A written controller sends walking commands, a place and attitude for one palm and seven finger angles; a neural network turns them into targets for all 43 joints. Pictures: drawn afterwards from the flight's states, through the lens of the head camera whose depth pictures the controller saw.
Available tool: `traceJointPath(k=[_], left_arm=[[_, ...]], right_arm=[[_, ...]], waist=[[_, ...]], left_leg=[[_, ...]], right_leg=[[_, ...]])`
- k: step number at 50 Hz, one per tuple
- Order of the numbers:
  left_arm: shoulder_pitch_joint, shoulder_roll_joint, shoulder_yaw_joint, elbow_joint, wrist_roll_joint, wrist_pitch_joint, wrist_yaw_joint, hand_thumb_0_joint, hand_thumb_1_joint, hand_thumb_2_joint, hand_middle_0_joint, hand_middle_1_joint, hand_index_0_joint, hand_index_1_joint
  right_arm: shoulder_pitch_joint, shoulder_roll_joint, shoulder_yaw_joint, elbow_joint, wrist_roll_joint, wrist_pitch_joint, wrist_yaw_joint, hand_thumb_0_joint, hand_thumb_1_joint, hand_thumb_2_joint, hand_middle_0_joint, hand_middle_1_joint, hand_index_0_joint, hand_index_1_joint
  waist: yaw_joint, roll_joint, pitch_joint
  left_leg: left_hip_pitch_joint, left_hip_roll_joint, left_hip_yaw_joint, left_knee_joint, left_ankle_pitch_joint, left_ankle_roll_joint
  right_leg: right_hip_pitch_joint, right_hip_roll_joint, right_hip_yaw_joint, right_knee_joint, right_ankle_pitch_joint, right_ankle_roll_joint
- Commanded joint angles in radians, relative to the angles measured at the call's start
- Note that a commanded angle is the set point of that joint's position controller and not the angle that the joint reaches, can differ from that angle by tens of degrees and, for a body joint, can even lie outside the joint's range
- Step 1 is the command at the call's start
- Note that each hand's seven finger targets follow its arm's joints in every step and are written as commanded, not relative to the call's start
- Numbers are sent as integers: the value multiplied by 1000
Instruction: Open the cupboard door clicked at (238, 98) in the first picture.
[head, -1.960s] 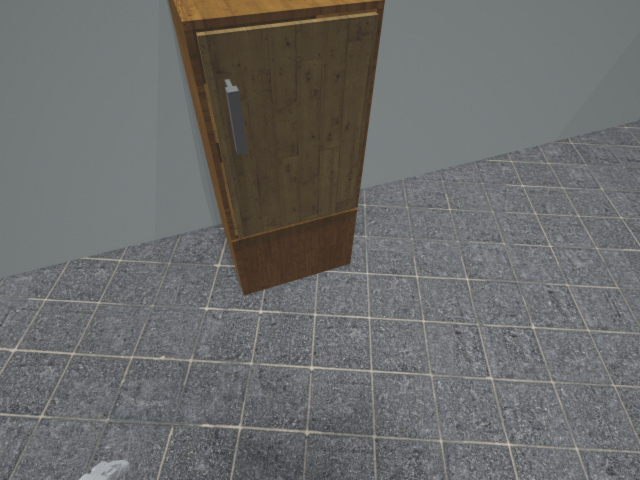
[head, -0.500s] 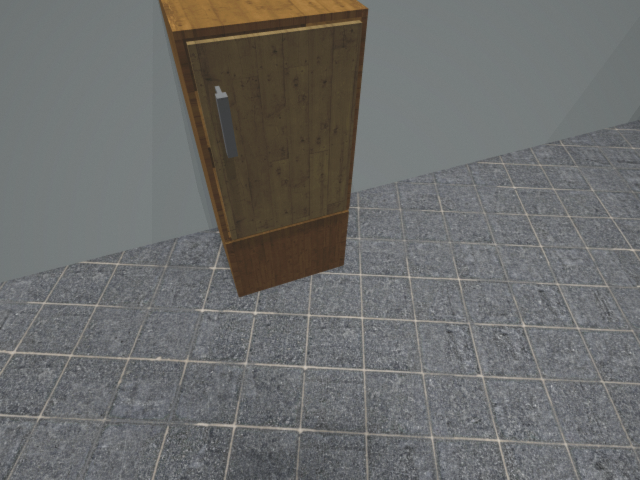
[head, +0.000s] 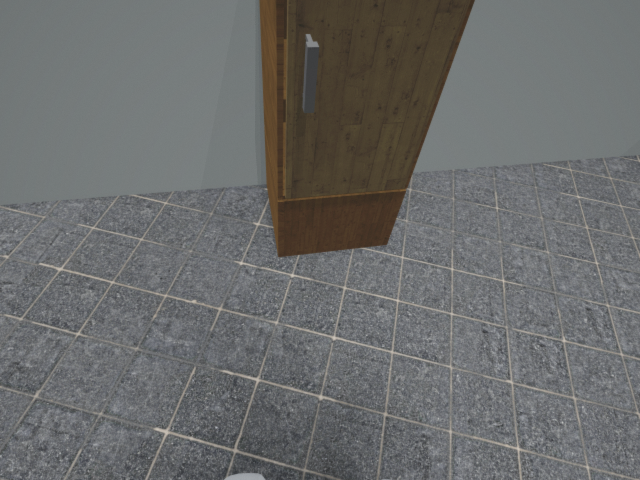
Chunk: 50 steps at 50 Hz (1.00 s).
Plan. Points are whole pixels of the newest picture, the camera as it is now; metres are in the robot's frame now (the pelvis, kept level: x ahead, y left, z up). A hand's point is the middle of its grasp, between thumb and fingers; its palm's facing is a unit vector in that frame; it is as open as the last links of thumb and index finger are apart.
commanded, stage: turn to face it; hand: left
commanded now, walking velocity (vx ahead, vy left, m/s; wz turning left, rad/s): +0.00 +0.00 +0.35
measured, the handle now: (308, 74) +0.90 +0.05 +0.02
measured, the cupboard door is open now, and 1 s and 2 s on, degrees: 0 0 0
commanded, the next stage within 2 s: take the last steps up to it in 0.40 s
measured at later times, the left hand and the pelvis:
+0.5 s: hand out of the picture +0.03 +0.18 -0.14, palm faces +0.15 -0.95 -0.26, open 7.4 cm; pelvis -0.02 -0.02 +0.02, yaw +7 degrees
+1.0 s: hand out of the picture -0.11 +0.09 -0.16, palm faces +0.26 -0.97 -0.06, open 7.4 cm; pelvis +0.04 -0.01 +0.01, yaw +7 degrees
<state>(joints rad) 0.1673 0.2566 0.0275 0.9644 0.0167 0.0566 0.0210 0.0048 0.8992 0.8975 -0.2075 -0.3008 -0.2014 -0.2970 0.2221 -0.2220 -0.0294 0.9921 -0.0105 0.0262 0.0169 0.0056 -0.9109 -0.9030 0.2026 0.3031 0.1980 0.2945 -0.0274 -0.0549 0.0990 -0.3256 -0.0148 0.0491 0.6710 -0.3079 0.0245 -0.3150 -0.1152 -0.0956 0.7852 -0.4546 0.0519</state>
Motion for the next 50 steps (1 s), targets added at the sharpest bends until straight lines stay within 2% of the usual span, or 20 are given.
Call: traceJointPath(k=[1,4,6,17,21,23,24,25,26,27,28,31,38,42,44,46,47,48,49,50], left_arm=[[-33,96,46,-104,3,-9,7,0,900,900,-200,-300,-200,-300],[14,88,51,-62,6,-15,-1,0,900,900,-200,-300,-200,-300],[41,74,47,-45,2,-16,-1,0,900,900,-200,-300,-200,-300],[39,28,39,-42,0,-16,7,0,900,900,-200,-300,-200,-300],[106,14,34,-25,-7,-26,14,0,900,900,-200,-300,-200,-300],[154,19,35,-12,-6,-39,18,0,900,900,-200,-300,-200,-300],[170,49,39,-9,-1,-48,22,0,900,900,-200,-300,-200,-300],[169,113,48,-12,11,-58,29,0,900,900,-200,-300,-200,-300],[151,145,49,-28,10,-60,24,0,900,900,-200,-300,-200,-300],[122,117,38,-37,6,-59,22,0,900,900,-200,-300,-200,-300],[107,88,40,-30,5,-70,21,0,900,900,-200,-300,-200,-300],[172,16,17,19,1,-91,5,0,900,900,-200,-300,-200,-300],[327,-4,20,91,12,-108,-1,0,900,900,-200,-300,-200,-300],[370,9,30,134,21,-103,-2,0,900,900,-200,-300,-200,-300],[355,10,31,148,18,-98,-5,0,900,900,-200,-300,-200,-300],[318,-6,34,156,4,-91,-11,0,900,900,-200,-300,-200,-300],[318,-45,30,155,0,-93,-17,0,900,900,-200,-300,-200,-300],[330,-94,21,133,-3,-91,-29,0,900,900,-200,-300,-200,-300],[257,-42,28,101,16,-80,-27,0,900,900,-200,-300,-200,-300],[220,-24,38,102,28,-67,-29,0,900,900,-200,-300,-200,-300]], right_arm=[[70,-229,-60,-59,-13,-17,-31,0,-900,-900,200,300,200,300],[30,-175,-45,-72,-10,-27,-41,0,-900,-900,200,300,200,300],[52,-164,-47,-65,-6,-31,-46,0,-900,-900,200,300,200,300],[80,-143,-58,-38,-14,-14,-45,0,-900,-900,200,300,200,300],[50,-149,-62,-38,-14,-9,-39,0,-900,-900,200,300,200,300],[32,-135,-60,-41,-6,-9,-33,0,-900,-900,200,300,200,300],[32,-105,-56,-42,0,-8,-28,0,-900,-900,200,300,200,300],[42,-45,-46,-53,7,-9,-25,0,-900,-900,200,300,200,300],[11,-44,-44,-73,-4,-6,-28,0,-900,-900,200,300,200,300],[23,-61,-53,-64,-13,2,-24,0,-900,-900,200,300,200,300],[32,-59,-51,-47,-22,8,-21,0,-900,-900,200,300,200,300],[54,-42,-50,2,-26,-3,-11,0,-900,-900,200,300,200,300],[-55,-23,-50,-13,-27,-19,-10,0,-900,-900,200,300,200,300],[-110,12,-40,-21,-19,-42,-17,0,-900,-900,200,300,200,300],[-57,26,-34,-1,-15,-55,-26,0,-900,-900,200,300,200,300],[78,19,-32,58,-13,-71,-44,0,-900,-900,200,300,200,300],[191,-44,-47,102,-11,-82,-56,0,-900,-900,200,300,200,300],[304,-158,-74,128,-20,-87,-66,0,-900,-900,200,300,200,300],[330,-187,-78,128,-17,-76,-72,0,-900,-900,200,300,200,300],[275,-143,-65,123,-17,-73,-72,0,-900,-900,200,300,200,300]], waist=[[-13,261,-107],[16,149,-103],[12,131,-151],[-9,191,-118],[19,191,-126],[46,158,-136],[51,81,-130],[45,-133,-116],[57,-225,-67],[37,-117,-56],[30,-207,-7],[21,-76,31],[62,-67,58],[85,-60,16],[60,-46,-18],[-4,-12,-58],[-50,139,-117],[-78,383,-172],[-93,302,-109],[-69,215,-25]], left_leg=[[87,318,-461,-432,143,140],[112,247,-372,-426,151,94],[188,233,-341,-407,231,108],[176,228,-408,-419,190,155],[103,208,-405,-392,204,138],[18,159,-368,-337,168,91],[-59,103,-310,-272,99,42],[-189,-5,-186,-103,-42,-18],[-184,-46,-109,57,-174,-39],[-143,-13,-125,156,-171,-35],[-194,10,-126,205,-129,-29],[-220,37,-57,323,-6,-36],[-271,117,4,283,-12,-59],[-189,107,49,102,-119,-49],[-62,92,73,-29,-89,-40],[205,72,107,-228,67,-33],[421,172,-10,-300,67,-9],[563,467,-372,-391,18,77],[479,566,-457,-466,-39,138],[350,522,-378,-494,-104,121]], right_leg=[[-225,21,122,364,-57,-9],[-232,17,124,379,87,7],[-232,24,115,344,100,16],[-111,67,91,30,10,9],[33,95,81,-142,70,-10],[183,91,74,-357,210,-12],[265,33,123,-457,243,-27],[300,-157,346,-537,162,-96],[157,-287,473,-611,112,-181],[74,-282,428,-638,-4,-205],[72,-207,408,-659,-79,-182],[117,-107,283,-641,3,-158],[178,-112,304,-645,67,-216],[223,-126,321,-589,218,-259],[188,-105,295,-532,299,-246],[64,-28,213,-401,316,-188],[-62,32,159,-206,296,-145],[-293,117,38,58,13,-82],[-352,103,68,239,-96,-77],[-349,60,113,307,-39,-75]])
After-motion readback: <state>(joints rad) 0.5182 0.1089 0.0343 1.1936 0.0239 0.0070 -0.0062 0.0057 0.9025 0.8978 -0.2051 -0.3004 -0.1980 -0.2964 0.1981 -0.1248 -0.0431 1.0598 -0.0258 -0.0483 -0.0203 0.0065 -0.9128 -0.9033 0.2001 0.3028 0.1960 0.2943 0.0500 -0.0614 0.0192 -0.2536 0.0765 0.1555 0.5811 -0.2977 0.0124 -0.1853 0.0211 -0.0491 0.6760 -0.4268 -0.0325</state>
